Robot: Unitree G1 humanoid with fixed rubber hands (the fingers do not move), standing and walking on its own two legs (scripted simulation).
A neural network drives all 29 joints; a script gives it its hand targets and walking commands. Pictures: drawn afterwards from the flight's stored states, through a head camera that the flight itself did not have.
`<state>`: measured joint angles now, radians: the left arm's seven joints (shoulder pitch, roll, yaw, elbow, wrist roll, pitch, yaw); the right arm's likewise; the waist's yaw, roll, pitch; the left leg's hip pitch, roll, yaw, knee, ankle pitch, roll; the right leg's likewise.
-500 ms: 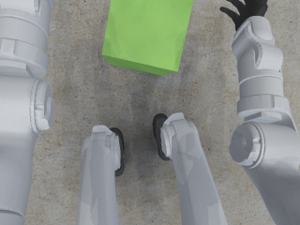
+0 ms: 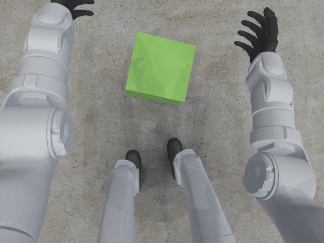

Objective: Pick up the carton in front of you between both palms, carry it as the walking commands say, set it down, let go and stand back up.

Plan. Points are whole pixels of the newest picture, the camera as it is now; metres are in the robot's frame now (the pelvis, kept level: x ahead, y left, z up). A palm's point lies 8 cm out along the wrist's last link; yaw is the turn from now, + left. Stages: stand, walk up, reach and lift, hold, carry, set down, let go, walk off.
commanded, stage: let go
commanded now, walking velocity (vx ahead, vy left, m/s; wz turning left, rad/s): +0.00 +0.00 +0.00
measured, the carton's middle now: (158, 74) +0.52 -0.07 -0.51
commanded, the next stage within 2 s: stand in 1.38 s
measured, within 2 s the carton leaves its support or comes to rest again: neither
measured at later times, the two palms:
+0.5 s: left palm (32, 107) +0.40 +0.16 +0.00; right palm out of the picture +0.32 -0.27 +0.02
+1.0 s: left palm out of the picture +0.27 +0.24 +0.07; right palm out of the picture +0.26 -0.22 +0.07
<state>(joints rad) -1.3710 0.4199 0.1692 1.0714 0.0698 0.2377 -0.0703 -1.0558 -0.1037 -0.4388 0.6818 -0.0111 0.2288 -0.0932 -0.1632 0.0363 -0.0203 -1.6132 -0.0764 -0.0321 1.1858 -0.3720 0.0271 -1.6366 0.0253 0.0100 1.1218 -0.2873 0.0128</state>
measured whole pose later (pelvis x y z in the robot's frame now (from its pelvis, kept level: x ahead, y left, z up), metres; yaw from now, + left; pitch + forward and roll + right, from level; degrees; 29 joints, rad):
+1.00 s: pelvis +0.10 +0.01 +0.14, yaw -1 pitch +0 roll -1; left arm 0.21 0.21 0.04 0.46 0.00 0.08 -0.03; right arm 0.22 -0.22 -0.04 0.43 0.01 0.08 0.08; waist -0.01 0.03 0.04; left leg -0.15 -0.05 -0.03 0.46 -0.31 0.05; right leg -0.20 0.03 0.06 0.44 -0.24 0.01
